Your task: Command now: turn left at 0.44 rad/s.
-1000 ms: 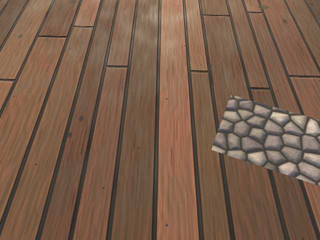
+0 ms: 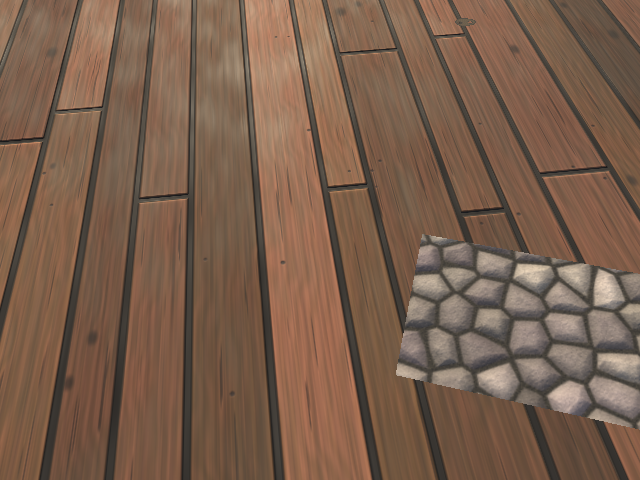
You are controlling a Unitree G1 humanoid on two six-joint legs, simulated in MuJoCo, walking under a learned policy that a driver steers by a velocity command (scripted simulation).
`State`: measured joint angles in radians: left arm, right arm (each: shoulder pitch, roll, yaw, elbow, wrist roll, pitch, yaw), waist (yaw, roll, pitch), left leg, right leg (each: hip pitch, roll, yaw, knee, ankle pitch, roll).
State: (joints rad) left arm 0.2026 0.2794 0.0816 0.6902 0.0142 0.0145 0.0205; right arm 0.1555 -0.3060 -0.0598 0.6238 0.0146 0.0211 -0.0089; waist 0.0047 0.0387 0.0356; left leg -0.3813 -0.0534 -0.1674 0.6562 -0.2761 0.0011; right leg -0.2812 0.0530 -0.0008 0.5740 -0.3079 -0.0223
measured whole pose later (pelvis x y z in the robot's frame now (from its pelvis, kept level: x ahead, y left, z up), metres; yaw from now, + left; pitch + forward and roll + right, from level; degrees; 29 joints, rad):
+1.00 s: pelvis +0.01 +0.05 +0.00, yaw +10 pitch +0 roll +1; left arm 0.17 0.30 0.07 0.68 -0.01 0.02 0.02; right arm 0.20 -0.28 -0.07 0.62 -0.02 0.01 -0.02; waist 0.00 -0.02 0.04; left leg -0.29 -0.05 0.04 0.57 -0.29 0.05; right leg -0.38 0.02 0.13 0.74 -0.39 0.03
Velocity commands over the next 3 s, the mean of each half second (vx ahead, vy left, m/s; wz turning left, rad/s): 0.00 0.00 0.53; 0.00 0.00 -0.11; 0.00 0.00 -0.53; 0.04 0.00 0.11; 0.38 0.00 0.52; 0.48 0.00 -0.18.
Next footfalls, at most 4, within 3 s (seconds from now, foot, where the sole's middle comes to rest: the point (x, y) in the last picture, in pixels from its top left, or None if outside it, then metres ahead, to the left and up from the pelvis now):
0.26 left None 0.03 0.16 -0.76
0.70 right None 0.09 -0.07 -0.76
1.24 right None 0.05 -0.10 -0.76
1.70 left None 0.09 0.13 -0.76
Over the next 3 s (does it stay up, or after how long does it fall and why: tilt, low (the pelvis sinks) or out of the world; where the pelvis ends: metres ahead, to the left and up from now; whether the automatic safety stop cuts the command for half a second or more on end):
stays up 0.51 0.17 0.01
